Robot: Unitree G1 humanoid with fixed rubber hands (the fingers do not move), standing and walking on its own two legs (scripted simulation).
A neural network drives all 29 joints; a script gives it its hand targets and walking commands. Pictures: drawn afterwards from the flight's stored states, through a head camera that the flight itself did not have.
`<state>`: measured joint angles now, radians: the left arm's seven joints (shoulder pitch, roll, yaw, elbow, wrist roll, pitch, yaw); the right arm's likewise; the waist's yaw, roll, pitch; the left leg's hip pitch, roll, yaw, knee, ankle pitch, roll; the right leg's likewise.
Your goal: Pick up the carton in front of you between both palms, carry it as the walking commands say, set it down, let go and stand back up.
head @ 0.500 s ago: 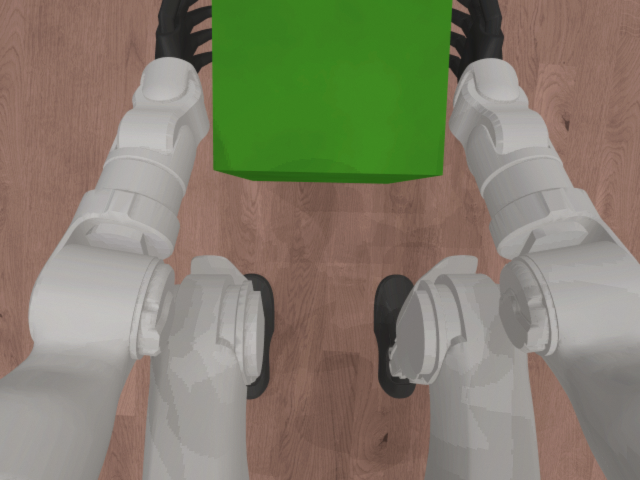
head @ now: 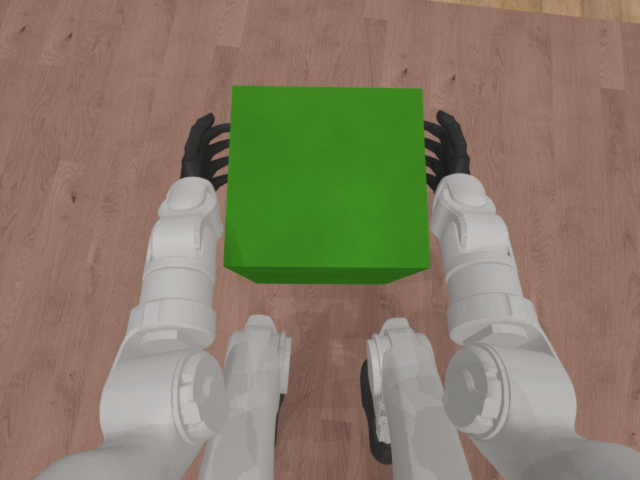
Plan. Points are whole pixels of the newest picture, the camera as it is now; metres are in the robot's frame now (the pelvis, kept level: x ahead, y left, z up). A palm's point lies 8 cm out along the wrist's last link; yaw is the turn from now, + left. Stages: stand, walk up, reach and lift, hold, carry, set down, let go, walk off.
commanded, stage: reach and lift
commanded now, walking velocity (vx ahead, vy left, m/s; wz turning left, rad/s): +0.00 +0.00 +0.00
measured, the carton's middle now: (323, 204) +0.47 +0.01 -0.13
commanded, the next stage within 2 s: none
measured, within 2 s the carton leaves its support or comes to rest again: neither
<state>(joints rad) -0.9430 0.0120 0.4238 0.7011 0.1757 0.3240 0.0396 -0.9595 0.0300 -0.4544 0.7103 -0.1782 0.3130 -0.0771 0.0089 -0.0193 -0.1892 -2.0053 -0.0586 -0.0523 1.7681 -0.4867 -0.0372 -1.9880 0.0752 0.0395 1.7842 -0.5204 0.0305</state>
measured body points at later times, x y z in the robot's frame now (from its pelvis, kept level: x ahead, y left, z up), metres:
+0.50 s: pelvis +0.05 +0.00 +0.14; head +0.19 +0.01 +0.57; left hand +0.44 +0.16 +0.09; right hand +0.45 -0.14 +0.10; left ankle +0.11 +0.13 -0.46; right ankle +0.10 -0.12 -0.46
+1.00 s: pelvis +0.09 +0.00 +0.26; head +0.11 +0.00 +0.71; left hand +0.41 +0.16 +0.25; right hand +0.41 -0.15 +0.25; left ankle +0.11 +0.13 -0.46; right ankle +0.10 -0.12 -0.46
